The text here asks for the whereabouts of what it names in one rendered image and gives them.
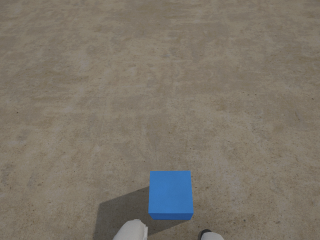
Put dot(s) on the left robot thigh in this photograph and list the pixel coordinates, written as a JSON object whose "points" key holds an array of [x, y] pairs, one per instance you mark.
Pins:
{"points": [[132, 230]]}

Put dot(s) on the right robot foot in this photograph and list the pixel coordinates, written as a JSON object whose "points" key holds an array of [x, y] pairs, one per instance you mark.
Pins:
{"points": [[204, 231]]}

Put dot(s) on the carton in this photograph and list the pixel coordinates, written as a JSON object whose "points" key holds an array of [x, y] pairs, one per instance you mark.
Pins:
{"points": [[170, 195]]}

